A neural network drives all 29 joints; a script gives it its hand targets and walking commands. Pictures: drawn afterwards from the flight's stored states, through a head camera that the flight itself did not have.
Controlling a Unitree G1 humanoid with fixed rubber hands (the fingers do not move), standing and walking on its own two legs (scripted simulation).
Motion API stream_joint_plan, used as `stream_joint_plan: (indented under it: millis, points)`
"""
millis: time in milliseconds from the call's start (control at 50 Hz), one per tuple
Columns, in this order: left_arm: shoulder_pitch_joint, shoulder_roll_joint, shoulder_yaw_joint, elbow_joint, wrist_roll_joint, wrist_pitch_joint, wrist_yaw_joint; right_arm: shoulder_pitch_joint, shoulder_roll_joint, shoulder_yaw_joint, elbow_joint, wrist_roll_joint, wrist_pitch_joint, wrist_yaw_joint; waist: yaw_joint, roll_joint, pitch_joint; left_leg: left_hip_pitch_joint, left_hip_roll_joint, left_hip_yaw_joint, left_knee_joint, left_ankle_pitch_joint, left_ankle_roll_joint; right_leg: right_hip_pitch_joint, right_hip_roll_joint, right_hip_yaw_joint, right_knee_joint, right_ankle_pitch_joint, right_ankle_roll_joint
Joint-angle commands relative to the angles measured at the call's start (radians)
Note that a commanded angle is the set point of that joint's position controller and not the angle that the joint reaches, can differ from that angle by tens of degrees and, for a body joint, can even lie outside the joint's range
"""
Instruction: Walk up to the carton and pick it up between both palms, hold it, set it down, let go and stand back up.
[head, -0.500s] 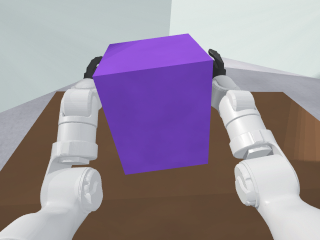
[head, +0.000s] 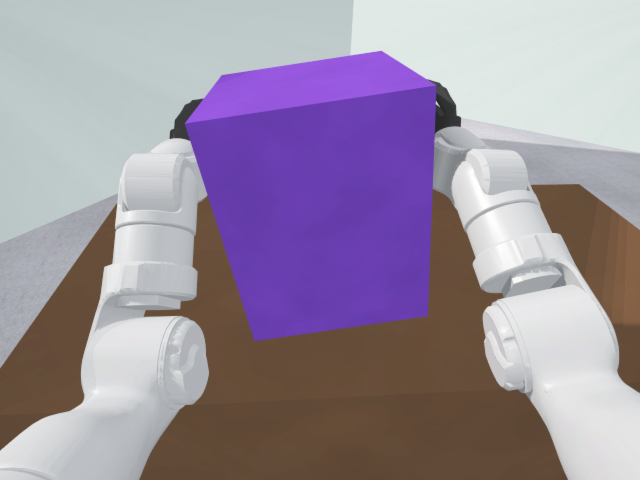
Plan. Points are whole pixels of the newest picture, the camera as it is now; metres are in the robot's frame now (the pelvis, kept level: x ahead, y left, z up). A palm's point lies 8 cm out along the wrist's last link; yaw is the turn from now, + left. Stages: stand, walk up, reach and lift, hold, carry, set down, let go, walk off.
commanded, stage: reach and lift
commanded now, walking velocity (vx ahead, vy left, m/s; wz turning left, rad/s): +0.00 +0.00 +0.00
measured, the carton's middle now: (320, 190) +0.37 -0.02 +0.26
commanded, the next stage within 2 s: hold in 0.04 s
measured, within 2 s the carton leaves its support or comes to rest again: neither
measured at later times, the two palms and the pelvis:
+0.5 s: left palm (170, 143) +0.36 +0.14 +0.32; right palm (444, 124) +0.36 -0.15 +0.34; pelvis -0.01 -0.01 +0.00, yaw +1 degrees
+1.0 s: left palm (173, 144) +0.36 +0.14 +0.32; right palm (443, 126) +0.36 -0.16 +0.34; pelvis -0.01 -0.01 +0.00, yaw +1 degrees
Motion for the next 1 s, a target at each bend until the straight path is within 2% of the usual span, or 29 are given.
stream_joint_plan:
  millis: [0,20,40,60,140,160,180,200,260,320,340,360,400,420,440,480,500,540,560,580,680,740,780,840,860,880,900,920,980]
  points:
    - [-0.967,-0.611,-0.345,-0.147,-0.152,-0.15,-0.157,-0.886,0.775,0.17,-0.311,0.145,0.029,0.118,0.005,-0.037,-0.362,-0.002,-0.099,-0.025,-0.079,0.226,-0.019,0.162,0.09,0.05,-0.001,0.159,0.038]
    - [-0.952,-0.616,-0.364,-0.215,-0.153,-0.159,-0.165,-0.889,0.785,0.154,-0.334,0.139,0.023,0.114,-0.02,-0.024,-0.417,0.03,-0.109,-0.01,-0.058,0.266,-0.026,0.169,0.094,0.047,0.005,0.228,0.039]
    - [-1.001,-0.611,-0.364,-0.258,-0.163,-0.16,-0.162,-0.88,0.781,0.178,-0.337,0.165,0.028,0.114,-0.006,0.004,-0.458,0.049,-0.11,-0.022,-0.044,0.318,-0.032,0.193,0.084,0.056,0.026,0.281,0.036]
    - [-0.93,-0.586,-0.335,-0.149,-0.141,-0.143,-0.17,-0.885,0.763,0.178,-0.329,0.159,0.033,0.108,-0.003,-0.031,-0.429,0.035,-0.108,-0.014,-0.051,0.298,-0.031,0.203,0.092,0.047,0.017,0.292,0.045]
    - [-0.998,-0.57,-0.32,-0.221,-0.139,-0.137,-0.169,-0.92,0.785,0.205,-0.361,0.195,0.053,0.092,0.022,-0.029,-0.45,0.032,-0.106,-0.013,-0.04,0.337,-0.031,0.196,0.096,0.048,0.034,0.302,0.047]
    - [-0.945,-0.54,-0.279,-0.113,-0.123,-0.121,-0.183,-0.89,0.743,0.155,-0.307,0.159,0.061,0.084,-0.006,-0.054,-0.365,0.001,-0.11,-0.008,-0.061,0.261,-0.028,0.183,0.088,0.052,0.008,0.266,0.052]
    - [-1.015,-0.547,-0.283,-0.17,-0.121,-0.129,-0.186,-0.958,0.778,0.18,-0.342,0.173,0.056,0.086,0.026,-0.024,-0.412,0.022,-0.114,-0.004,-0.057,0.284,-0.024,0.19,0.081,0.055,0.015,0.251,0.046]
    - [-0.959,-0.546,-0.291,-0.155,-0.128,-0.122,-0.187,-0.921,0.764,0.163,-0.341,0.167,0.059,0.086,0.002,-0.039,-0.399,0.015,-0.109,-0.014,-0.06,0.293,-0.034,0.231,0.092,0.05,0.016,0.276,0.047]
    - [-0.983,-0.57,-0.318,-0.199,-0.142,-0.121,-0.188,-0.941,0.766,0.168,-0.368,0.188,0.062,0.084,0.005,0.001,-0.482,0.048,-0.114,-0.01,-0.033,0.33,-0.044,0.209,0.091,0.052,0.026,0.327,0.042]
    - [-0.944,-0.552,-0.298,-0.134,-0.133,-0.115,-0.194,-0.942,0.759,0.151,-0.383,0.176,0.067,0.082,-0.006,-0.047,-0.418,0.013,-0.113,-0.015,-0.052,0.277,-0.036,0.199,0.09,0.045,0.008,0.276,0.052]
    - [-1.005,-0.561,-0.301,-0.164,-0.132,-0.12,-0.195,-0.998,0.781,0.18,-0.393,0.193,0.07,0.083,0.039,-0.023,-0.431,0.0,-0.111,-0.011,-0.04,0.304,-0.032,0.18,0.099,0.048,0.02,0.254,0.042]
    - [-1.024,-0.595,-0.352,-0.257,-0.17,-0.129,-0.188,-0.996,0.788,0.184,-0.432,0.19,0.059,0.081,-0.007,-0.006,-0.54,0.063,-0.11,-0.011,-0.028,0.366,-0.054,0.219,0.095,0.044,0.027,0.322,0.04]
    - [-1.03,-0.571,-0.319,-0.231,-0.148,-0.124,-0.184,-0.956,0.767,0.166,-0.377,0.184,0.069,0.081,0.01,-0.008,-0.46,0.033,-0.107,-0.021,-0.038,0.332,-0.048,0.193,0.098,0.046,0.021,0.269,0.04]
    - [-1.014,-0.539,-0.267,-0.103,-0.128,-0.108,-0.19,-0.929,0.727,0.12,-0.247,0.162,0.093,0.084,0.0,-0.025,-0.344,-0.012,-0.107,-0.012,-0.066,0.252,-0.034,0.172,0.096,0.051,-0.001,0.179,0.032]
    - [-1.043,-0.547,-0.263,-0.083,-0.121,-0.117,-0.193,-1.013,0.753,0.144,-0.283,0.164,0.081,0.098,0.028,-0.048,-0.317,-0.054,-0.095,-0.013,-0.094,0.16,-0.014,0.159,0.093,0.041,0.0,0.064,0.033]
    - [-1.061,-0.57,-0.274,-0.069,-0.118,-0.126,-0.189,-1.042,0.768,0.101,-0.251,0.163,0.066,0.112,0.04,0.03,-0.388,-0.056,-0.092,-0.013,-0.092,0.135,-0.022,0.124,0.084,0.044,0.002,0.028,0.02]
    - [-1.043,-0.56,-0.268,-0.08,-0.14,-0.136,-0.191,-0.981,0.76,0.076,-0.243,0.155,0.067,0.11,0.011,-0.017,-0.411,-0.048,-0.099,-0.013,-0.098,0.146,-0.018,0.146,0.077,0.051,-0.005,0.08,0.024]
    - [-1.062,-0.582,-0.287,-0.134,-0.147,-0.141,-0.188,-1.003,0.766,0.087,-0.28,0.162,0.061,0.108,0.005,0.043,-0.47,-0.019,-0.11,-0.021,-0.067,0.236,-0.036,0.175,0.087,0.056,0.008,0.176,0.031]
    - [-1.05,-0.53,-0.254,-0.082,-0.127,-0.135,-0.192,-0.99,0.754,0.095,-0.227,0.153,0.07,0.104,0.008,0.003,-0.418,-0.017,-0.108,-0.011,-0.066,0.21,-0.025,0.165,0.083,0.055,0.001,0.158,0.036]
    - [-1.066,-0.526,-0.243,-0.107,-0.117,-0.138,-0.197,-0.97,0.727,0.083,-0.195,0.148,0.072,0.107,0.002,0.056,-0.42,-0.014,-0.107,-0.019,-0.075,0.217,-0.037,0.179,0.082,0.054,0.009,0.137,0.024]
    - [-1.018,-0.564,-0.228,0.015,-0.102,-0.145,-0.214,-1.005,0.734,0.047,-0.14,0.126,0.053,0.123,0.015,0.017,-0.362,-0.091,-0.082,-0.023,-0.118,0.116,-0.021,0.169,0.094,0.035,0.011,0.052,0.014]
    - [-1.156,-0.607,-0.332,-0.147,-0.173,-0.182,-0.195,-1.069,0.746,0.076,-0.248,0.149,0.027,0.116,-0.013,0.054,-0.506,-0.009,-0.104,-0.024,-0.056,0.243,-0.048,0.162,0.089,0.046,0.02,0.136,0.015]
    - [-1.075,-0.592,-0.272,-0.089,-0.15,-0.177,-0.176,-0.981,0.764,0.088,-0.185,0.143,0.048,0.124,0.013,0.014,-0.457,-0.014,-0.103,-0.028,-0.054,0.253,-0.041,0.172,0.091,0.046,0.009,0.159,0.017]
    - [-1.063,-0.609,-0.28,-0.043,-0.148,-0.162,-0.186,-1.031,0.746,0.076,-0.211,0.159,0.043,0.117,0.012,0.045,-0.39,-0.06,-0.097,-0.024,-0.083,0.177,-0.038,0.148,0.084,0.05,-0.006,0.081,0.017]
    - [-1.06,-0.588,-0.248,0.014,-0.123,-0.16,-0.188,-1.002,0.737,0.043,-0.138,0.131,0.05,0.12,0.015,0.027,-0.326,-0.089,-0.095,-0.025,-0.092,0.145,-0.031,0.13,0.085,0.043,-0.011,0.053,0.015]
    - [-1.075,-0.568,-0.263,-0.065,-0.147,-0.175,-0.185,-1.031,0.784,0.083,-0.245,0.14,0.039,0.122,0.034,-0.015,-0.45,-0.05,-0.095,-0.024,-0.08,0.192,-0.026,0.162,0.087,0.042,0.006,0.107,0.021]
    - [-1.101,-0.563,-0.261,-0.106,-0.148,-0.183,-0.18,-1.0,0.769,0.083,-0.204,0.15,0.045,0.12,0.014,0.001,-0.453,-0.036,-0.102,-0.034,-0.057,0.227,-0.038,0.148,0.087,0.054,0.008,0.138,0.02]
    - [-1.037,-0.567,-0.24,-0.037,-0.14,-0.171,-0.182,-0.962,0.729,0.078,-0.188,0.146,0.057,0.116,0.011,-0.01,-0.408,-0.049,-0.104,-0.033,-0.075,0.216,-0.039,0.175,0.089,0.05,-0.003,0.13,0.02]
    - [-1.041,-0.545,-0.217,-0.069,-0.127,-0.175,-0.184,-0.998,0.764,0.083,-0.229,0.153,0.053,0.111,0.036,-0.001,-0.442,-0.038,-0.106,-0.029,-0.075,0.205,-0.023,0.162,0.08,0.056,0.005,0.137,0.027]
